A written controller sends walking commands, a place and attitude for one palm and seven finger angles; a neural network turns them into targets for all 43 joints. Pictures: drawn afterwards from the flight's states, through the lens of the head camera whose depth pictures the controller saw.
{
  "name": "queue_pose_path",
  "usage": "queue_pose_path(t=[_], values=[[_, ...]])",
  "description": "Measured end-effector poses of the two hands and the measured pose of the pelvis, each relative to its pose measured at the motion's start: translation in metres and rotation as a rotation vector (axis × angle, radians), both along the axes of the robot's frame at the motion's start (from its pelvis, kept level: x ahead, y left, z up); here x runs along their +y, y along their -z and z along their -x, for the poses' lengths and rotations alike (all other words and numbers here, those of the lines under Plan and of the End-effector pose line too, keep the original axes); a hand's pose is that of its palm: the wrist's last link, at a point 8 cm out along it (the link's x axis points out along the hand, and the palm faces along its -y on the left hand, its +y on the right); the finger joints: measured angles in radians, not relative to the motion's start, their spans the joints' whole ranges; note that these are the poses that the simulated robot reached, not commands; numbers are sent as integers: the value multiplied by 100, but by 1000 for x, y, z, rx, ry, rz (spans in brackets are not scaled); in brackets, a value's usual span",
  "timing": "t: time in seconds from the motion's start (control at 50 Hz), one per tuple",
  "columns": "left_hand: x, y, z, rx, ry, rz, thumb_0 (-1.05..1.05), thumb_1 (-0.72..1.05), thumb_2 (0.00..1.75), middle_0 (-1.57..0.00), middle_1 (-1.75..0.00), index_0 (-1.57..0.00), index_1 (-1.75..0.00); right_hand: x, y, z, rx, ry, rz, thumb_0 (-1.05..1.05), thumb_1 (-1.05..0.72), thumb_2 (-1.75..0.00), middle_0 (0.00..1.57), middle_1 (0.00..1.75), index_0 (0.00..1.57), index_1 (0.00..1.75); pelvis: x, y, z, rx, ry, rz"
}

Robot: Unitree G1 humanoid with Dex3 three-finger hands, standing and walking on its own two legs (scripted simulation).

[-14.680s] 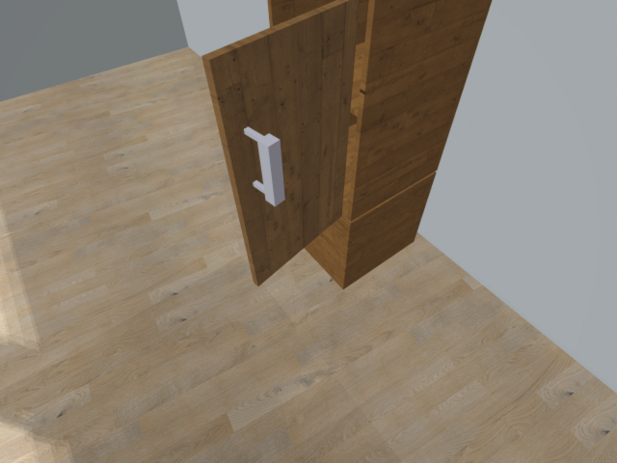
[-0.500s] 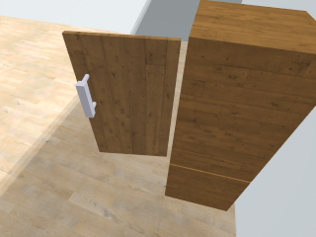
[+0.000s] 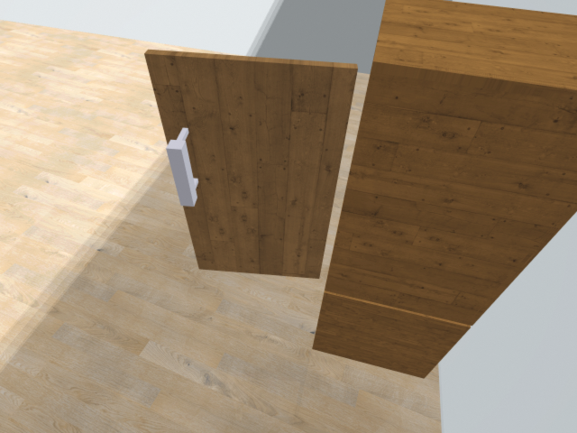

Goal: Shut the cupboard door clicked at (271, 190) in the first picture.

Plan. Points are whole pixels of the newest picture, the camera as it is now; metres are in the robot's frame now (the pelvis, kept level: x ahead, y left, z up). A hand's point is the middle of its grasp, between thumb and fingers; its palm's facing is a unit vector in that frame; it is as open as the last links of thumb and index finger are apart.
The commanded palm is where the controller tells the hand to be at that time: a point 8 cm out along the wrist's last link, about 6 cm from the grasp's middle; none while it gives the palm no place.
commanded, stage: shuffle to correct the standing spot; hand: left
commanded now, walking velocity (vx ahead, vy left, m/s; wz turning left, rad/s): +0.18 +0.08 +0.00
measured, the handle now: (186, 167) +0.56 +0.24 +0.05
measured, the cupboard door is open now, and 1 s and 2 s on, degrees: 100 100 100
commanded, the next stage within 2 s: come to a stop and stand still in 0.36 s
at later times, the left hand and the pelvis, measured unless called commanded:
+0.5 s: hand (158, 420) +0.17 +0.22 -0.16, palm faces -0.01 -0.99 -0.17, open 7.3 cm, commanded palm none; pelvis +0.09 +0.05 +0.01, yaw +0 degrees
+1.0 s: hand (139, 414) +0.18 +0.26 -0.18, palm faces +0.07 -0.96 -0.27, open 7.3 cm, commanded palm none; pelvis +0.13 +0.06 -0.01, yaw +1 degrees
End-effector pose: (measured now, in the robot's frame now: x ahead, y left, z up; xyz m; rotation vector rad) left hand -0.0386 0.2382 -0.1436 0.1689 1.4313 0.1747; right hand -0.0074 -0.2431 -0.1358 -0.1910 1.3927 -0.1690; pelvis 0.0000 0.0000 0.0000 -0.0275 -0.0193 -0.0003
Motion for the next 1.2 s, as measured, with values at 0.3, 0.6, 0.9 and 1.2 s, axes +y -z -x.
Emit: queue_pose_path(t=[0.3, 0.6, 0.9, 1.2], values=[[23, 2, -94, -65, 41, 66, 1, 91, 90, -20, -30, -20, -30, 82, -7, 32, 120, 114, -41, 0, -91, -90, 20, 30, 20, 30, 45, -5, -45, 5, 16, 1], [19, -9, -259, -275, 85, 64, 1, 91, 90, -19, -30, -20, -30, 116, -5, -5, 219, 148, -94, 0, -91, -90, 20, 30, 21, 30, 48, -3, -114, 3, -18, 12], [37, -2, -241, -196, -7, -40, -2, 93, 90, -20, -30, -21, -30, 52, 19, -182, -27, 36, -25, 0, -91, -90, 19, 30, 20, 30, 41, 8, -143, 11, -43, -20], [129, 1, -188, -236, -13, -64, 0, 91, 90, -20, -30, -21, -30, 121, -12, -237, -398, -69, -8, 0, -91, -90, 19, 30, 20, 30, 114, 16, -113, -58, -9, -23]])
